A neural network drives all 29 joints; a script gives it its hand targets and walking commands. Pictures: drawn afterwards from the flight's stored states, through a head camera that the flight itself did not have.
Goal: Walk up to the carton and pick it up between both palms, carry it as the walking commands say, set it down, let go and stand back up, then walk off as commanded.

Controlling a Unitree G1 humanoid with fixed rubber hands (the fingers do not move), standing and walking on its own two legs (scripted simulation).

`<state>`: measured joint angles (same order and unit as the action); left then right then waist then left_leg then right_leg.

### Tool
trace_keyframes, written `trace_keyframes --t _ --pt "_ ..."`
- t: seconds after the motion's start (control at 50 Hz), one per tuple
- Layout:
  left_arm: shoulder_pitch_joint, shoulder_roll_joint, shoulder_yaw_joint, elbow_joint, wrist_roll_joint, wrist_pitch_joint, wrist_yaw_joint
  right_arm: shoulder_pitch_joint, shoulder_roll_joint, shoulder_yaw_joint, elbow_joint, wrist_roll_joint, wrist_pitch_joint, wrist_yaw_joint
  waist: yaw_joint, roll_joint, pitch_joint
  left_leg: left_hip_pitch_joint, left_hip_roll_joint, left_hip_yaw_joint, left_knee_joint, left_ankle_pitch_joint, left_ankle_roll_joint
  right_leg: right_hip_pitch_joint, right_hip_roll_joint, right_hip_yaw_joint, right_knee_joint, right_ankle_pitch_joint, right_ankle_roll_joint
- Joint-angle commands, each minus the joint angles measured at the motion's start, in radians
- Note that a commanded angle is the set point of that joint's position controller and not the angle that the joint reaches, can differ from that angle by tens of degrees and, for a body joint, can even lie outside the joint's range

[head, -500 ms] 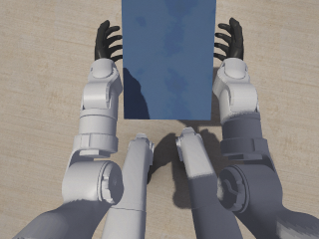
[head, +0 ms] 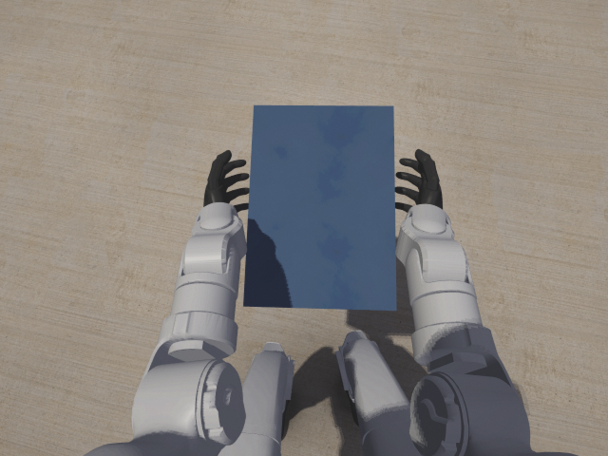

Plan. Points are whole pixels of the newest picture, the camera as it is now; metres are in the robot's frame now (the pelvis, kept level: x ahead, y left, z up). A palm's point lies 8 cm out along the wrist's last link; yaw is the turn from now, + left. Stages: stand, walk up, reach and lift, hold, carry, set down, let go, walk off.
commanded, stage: reach and lift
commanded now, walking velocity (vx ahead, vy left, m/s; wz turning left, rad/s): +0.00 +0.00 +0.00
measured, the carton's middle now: (320, 214) +0.44 -0.02 -0.10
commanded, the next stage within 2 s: none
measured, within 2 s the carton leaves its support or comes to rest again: neither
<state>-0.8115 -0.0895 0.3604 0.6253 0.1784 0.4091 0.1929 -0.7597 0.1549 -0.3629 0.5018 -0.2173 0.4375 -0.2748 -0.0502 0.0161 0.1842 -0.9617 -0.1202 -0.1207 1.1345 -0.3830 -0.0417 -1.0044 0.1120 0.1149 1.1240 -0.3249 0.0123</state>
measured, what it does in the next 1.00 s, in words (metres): rises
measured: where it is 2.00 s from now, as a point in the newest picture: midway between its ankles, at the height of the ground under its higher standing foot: (317, 409)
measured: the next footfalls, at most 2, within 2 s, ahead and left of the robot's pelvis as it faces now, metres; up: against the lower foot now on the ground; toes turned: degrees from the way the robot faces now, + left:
none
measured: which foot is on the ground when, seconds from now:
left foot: down 0.00-1.00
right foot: down 0.00-1.00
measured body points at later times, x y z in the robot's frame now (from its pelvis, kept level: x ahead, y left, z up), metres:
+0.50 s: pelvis +0.09 +0.01 +0.08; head +0.14 +0.01 +0.53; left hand +0.43 +0.13 +0.06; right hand +0.41 -0.15 +0.06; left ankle +0.10 +0.13 -0.64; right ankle +0.12 -0.11 -0.64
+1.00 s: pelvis +0.10 +0.01 +0.10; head +0.07 +0.01 +0.55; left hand +0.41 +0.13 +0.13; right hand +0.39 -0.15 +0.12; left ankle +0.10 +0.13 -0.64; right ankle +0.12 -0.11 -0.64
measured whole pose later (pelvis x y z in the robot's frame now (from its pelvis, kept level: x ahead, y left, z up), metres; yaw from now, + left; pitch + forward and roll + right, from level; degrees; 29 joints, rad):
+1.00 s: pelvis +0.10 +0.01 +0.10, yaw +0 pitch -3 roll -1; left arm -0.29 -0.16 0.16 0.38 0.20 0.69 0.08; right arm -0.24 0.15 -0.23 0.29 -0.26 0.70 -0.04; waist -0.04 0.02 -0.05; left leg -0.14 -0.06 -0.15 0.45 -0.25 0.01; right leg -0.15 0.07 0.13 0.41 -0.20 0.00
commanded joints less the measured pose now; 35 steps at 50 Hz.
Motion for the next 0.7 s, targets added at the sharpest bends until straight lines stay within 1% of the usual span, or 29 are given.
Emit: trace_keyframes --t 0.0,0.02,0.04,0.06,0.08,0.1,0.12,0.14,0.18,0.2,0.22,0.24,0.26,0.3,0.32,0.36,0.38,0.4,0.44,0.46,0.48,0.5,0.52,0.54,0.58,0.6,0.62,0.66,0.68 --pt "-0.706 -1.118 -0.506 0.007 -0.094 -0.049 -0.399 -0.629 1.102 0.583 0.143 0.13 -0.033 0.476 0.026 -0.027 -1.191 0.353 -0.005 0.083 -0.204 0.005 0.037 0.553 0.012 -0.06 -0.241 -0.039 0.02" --pt "-0.645 -1.173 -0.54 -0.048 -0.144 -0.054 -0.397 -0.689 1.127 0.649 0.006 0.173 -0.046 0.466 0.026 -0.082 -1.332 0.458 -0.008 0.09 -0.234 0.094 0.041 0.736 0.02 -0.032 -0.289 0.025 0.021" --pt "-0.679 -1.121 -0.486 0.096 -0.086 -0.037 -0.41 -0.62 1.095 0.544 0.209 0.121 -0.029 0.473 0.025 -0.03 -0.998 0.224 -0.011 0.062 -0.259 -0.082 0.049 0.565 -0.016 -0.05 -0.272 -0.115 0.026" --pt "-0.618 -1.127 -0.452 0.032 -0.103 -0.044 -0.424 -0.561 1.142 0.54 0.16 0.101 -0.012 0.464 0.024 -0.119 -1.034 0.315 -0.008 0.084 -0.297 -0.053 0.073 0.692 -0.001 -0.021 -0.335 -0.123 0.023" --pt "-0.626 -1.095 -0.44 0.036 -0.067 -0.052 -0.424 -0.503 1.156 0.496 0.245 0.11 -0.027 0.471 0.046 -0.05 -0.925 0.219 0.004 0.059 -0.305 -0.067 0.07 0.6 -0.037 -0.009 -0.33 -0.142 0.006" --pt "-0.633 -1.105 -0.43 0.092 -0.067 -0.05 -0.433 -0.476 1.113 0.441 0.285 0.07 -0.03 0.467 -0.009 -0.02 -0.864 0.279 0.002 0.071 -0.33 -0.057 0.07 0.584 -0.022 -0.02 -0.36 -0.114 0.008" --pt "-0.566 -1.129 -0.497 -0.054 -0.1 -0.058 -0.425 -0.512 1.209 0.547 0.076 0.147 -0.036 0.456 0.058 -0.058 -1.16 0.449 -0.003 0.07 -0.336 0.127 0.072 0.837 -0.008 -0.01 -0.37 0.075 0.023" --pt "-0.545 -0.997 -0.276 0.268 0.03 -0.026 -0.432 -0.485 1.052 0.345 0.356 0.052 -0.026 0.462 0.01 0.007 -0.643 0.129 0.001 0.086 -0.327 -0.116 0.062 0.523 -0.051 -0.011 -0.373 -0.116 0.021" --pt "-0.368 -1.047 -0.214 0.285 0.052 -0.01 -0.433 -0.316 1.042 0.29 0.376 -0.027 -0.012 0.458 0.022 -0.053 -0.534 0.24 0.019 0.056 -0.424 -0.068 0.091 0.554 -0.045 -0.018 -0.442 -0.154 0.01" --pt "-0.294 -1.05 -0.226 0.295 0.073 -0.012 -0.424 -0.278 1.074 0.339 0.363 -0.003 -0.014 0.459 0.051 0.009 -0.519 0.273 0.01 0.102 -0.425 0.001 0.071 0.646 -0.043 0.003 -0.489 -0.063 0.001" --pt "-0.379 -1.094 -0.314 0.191 0.007 -0.019 -0.418 -0.264 1.067 0.342 0.297 0.021 -0.013 0.455 -0.006 -0.006 -0.642 0.399 0.021 0.056 -0.46 0.083 0.073 0.733 -0.032 -0.035 -0.464 0.069 0.022" --pt "-0.344 -1.075 -0.313 0.2 0.01 -0.013 -0.421 -0.223 1.009 0.336 0.306 -0.009 -0.01 0.472 -0.016 0.034 -0.578 0.427 0.019 0.051 -0.509 0.107 0.059 0.649 -0.024 -0.056 -0.479 0.125 0.011" --pt "-0.337 -1.06 -0.289 0.181 -0.007 -0.024 -0.423 -0.249 1.024 0.314 0.321 0.013 -0.002 0.467 -0.013 -0.04 -0.625 0.457 0.026 0.054 -0.501 0.155 0.068 0.693 -0.017 -0.064 -0.491 0.159 0.017" --pt "-0.325 -1.113 -0.482 0.013 -0.094 -0.039 -0.417 -0.273 1.111 0.493 0.108 0.119 -0.03 0.459 -0.017 0.009 -0.891 0.571 0.015 0.044 -0.497 0.366 0.047 0.906 -0.026 -0.03 -0.489 0.391 0.026" --pt "-0.26 -1.074 -0.42 0.117 -0.034 -0.029 -0.408 -0.213 0.984 0.4 0.181 0.055 -0.023 0.466 -0.015 0.023 -0.622 0.483 0.017 0.029 -0.503 0.305 0.045 0.717 -0.02 -0.069 -0.481 0.308 0.027" --pt "-0.279 -1.128 -0.525 -0.011 -0.105 -0.06 -0.396 -0.2 1.058 0.516 0.073 0.099 -0.038 0.469 0.003 -0.046 -0.81 0.629 0.022 0.007 -0.509 0.448 0.054 0.795 -0.009 -0.043 -0.483 0.426 0.025" --pt "-0.311 -1.145 -0.537 -0.015 -0.117 -0.051 -0.391 -0.238 1.02 0.541 0.02 0.102 -0.043 0.474 -0.059 -0.04 -0.79 0.625 0.018 0.007 -0.514 0.388 0.05 0.808 -0.01 -0.058 -0.484 0.395 0.019" --pt "-0.253 -1.125 -0.563 -0.044 -0.115 -0.042 -0.389 -0.244 1.038 0.569 -0.006 0.13 -0.032 0.476 0.007 0.001 -0.828 0.626 0.009 0.02 -0.538 0.428 0.05 0.885 -0.011 -0.053 -0.488 0.427 0.024" --pt "-0.248 -1.146 -0.707 -0.2 -0.198 -0.038 -0.382 -0.165 1.079 0.692 -0.109 0.203 -0.022 0.478 -0.008 -0.006 -0.978 0.768 0.013 0.03 -0.541 0.58 0.035 0.969 -0.01 -0.034 -0.51 0.628 0.038" --pt "-0.245 -1.145 -0.681 -0.197 -0.174 -0.04 -0.374 -0.212 1.03 0.662 -0.1 0.193 -0.027 0.489 -0.01 0.005 -0.968 0.775 0.022 0.005 -0.544 0.631 0.029 0.87 -0.007 -0.037 -0.522 0.569 0.029" --pt "-0.182 -1.25 -0.828 -0.338 -0.219 -0.021 -0.357 -0.076 1.059 0.745 -0.19 0.22 -0.018 0.499 0.004 0.082 -1.142 0.969 0.026 -0.015 -0.557 0.844 0.001 0.984 0.014 -0.031 -0.537 0.663 0.028" --pt "-0.169 -1.146 -0.684 -0.211 -0.181 -0.001 -0.352 -0.184 0.911 0.638 -0.121 0.175 0.0 0.492 -0.003 -0.002 -0.893 0.846 0.055 -0.041 -0.543 0.721 0.0 0.778 0.003 -0.061 -0.527 0.478 0.037" --pt "-0.128 -1.167 -0.745 -0.279 -0.18 0.001 -0.349 -0.03 1.023 0.678 -0.09 0.176 0.016 0.504 0.004 0.039 -0.935 0.907 0.039 -0.003 -0.574 0.72 -0.008 0.899 0.014 -0.053 -0.573 0.541 0.016" --pt "-0.112 -1.113 -0.609 -0.154 -0.115 0.025 -0.347 -0.038 0.954 0.563 0.024 0.118 0.032 0.495 0.006 0.011 -0.728 0.766 0.052 -0.019 -0.622 0.479 0.012 0.839 -0.008 -0.044 -0.589 0.396 0.004" --pt "-0.047 -1.079 -0.615 -0.169 -0.093 0.039 -0.372 0.053 0.995 0.601 0.008 0.116 0.055 0.508 0.026 0.0 -0.687 0.77 0.044 0.008 -0.654 0.42 0.025 0.89 0.011 -0.038 -0.616 0.396 0.006" --pt "-0.041 -1.1 -0.609 -0.165 -0.11 0.048 -0.371 0.013 0.986 0.552 -0.022 0.102 0.055 0.509 -0.029 0.02 -0.698 0.785 0.049 -0.006 -0.68 0.519 0.026 0.909 0.008 -0.03 -0.633 0.445 0.004" --pt "-0.044 -1.12 -0.59 -0.166 -0.09 0.067 -0.355 0.079 0.952 0.546 0.038 0.089 0.077 0.51 0.007 0.038 -0.613 0.781 0.059 -0.012 -0.658 0.527 0.013 0.878 -0.011 -0.034 -0.642 0.443 -0.001" --pt "0.051 -1.159 -0.71 -0.287 -0.167 0.085 -0.359 0.02 0.999 0.698 -0.212 0.201 0.085 0.507 0.042 0.002 -0.794 0.952 0.051 -0.027 -0.653 0.798 0.008 0.935 0.001 -0.042 -0.638 0.625 0.03" --pt "0.108 -1.175 -0.726 -0.27 -0.172 0.107 -0.355 0.031 0.995 0.722 -0.235 0.221 0.102 0.511 0.023 0.028 -0.741 0.936 0.059 -0.022 -0.662 0.78 0.004 0.926 0.003 -0.036 -0.662 0.581 0.027"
